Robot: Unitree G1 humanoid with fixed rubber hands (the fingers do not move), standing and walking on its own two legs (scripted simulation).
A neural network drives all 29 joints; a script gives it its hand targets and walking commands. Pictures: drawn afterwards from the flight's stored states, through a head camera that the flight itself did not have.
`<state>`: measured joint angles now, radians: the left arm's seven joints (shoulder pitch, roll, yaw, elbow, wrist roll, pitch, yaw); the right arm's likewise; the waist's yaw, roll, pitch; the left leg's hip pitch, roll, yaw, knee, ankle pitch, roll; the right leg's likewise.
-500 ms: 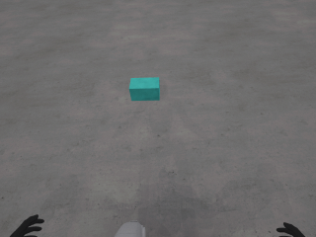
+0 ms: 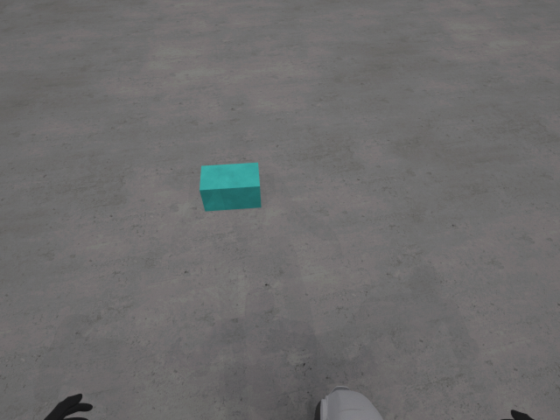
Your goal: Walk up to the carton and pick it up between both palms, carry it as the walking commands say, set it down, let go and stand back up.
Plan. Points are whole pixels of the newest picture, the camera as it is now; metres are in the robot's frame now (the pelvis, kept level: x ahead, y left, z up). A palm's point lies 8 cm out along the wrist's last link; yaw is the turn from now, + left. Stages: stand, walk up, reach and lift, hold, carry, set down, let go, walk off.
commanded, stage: walk up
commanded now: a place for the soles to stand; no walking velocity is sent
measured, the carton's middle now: (231, 186) +1.14 +0.19 -0.69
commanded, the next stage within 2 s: none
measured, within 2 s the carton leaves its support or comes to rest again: neither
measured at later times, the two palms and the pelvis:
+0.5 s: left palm (11, 343) +0.26 +0.44 -0.09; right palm (428, 270) +0.35 -0.27 -0.07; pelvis +0.22 +0.07 -0.02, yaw +1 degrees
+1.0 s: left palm (15, 241) +0.44 +0.50 -0.07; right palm (369, 204) +0.52 -0.20 -0.09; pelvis +0.40 +0.13 -0.02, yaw +0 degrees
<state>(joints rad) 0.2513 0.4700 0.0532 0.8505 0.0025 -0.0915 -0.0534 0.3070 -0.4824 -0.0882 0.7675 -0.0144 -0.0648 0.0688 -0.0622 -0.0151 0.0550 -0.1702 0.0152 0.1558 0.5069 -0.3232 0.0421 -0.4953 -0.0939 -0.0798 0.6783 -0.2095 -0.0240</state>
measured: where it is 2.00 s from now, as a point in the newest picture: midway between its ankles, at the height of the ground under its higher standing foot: (236, 306)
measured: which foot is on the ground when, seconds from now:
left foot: down 0.00-0.08, up 0.10-0.38, down 0.40-0.74, up 0.76-0.98, down 1.00-1.00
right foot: up 0.00-0.04, down 0.06-0.42, up 0.44-0.70, down 0.72-1.00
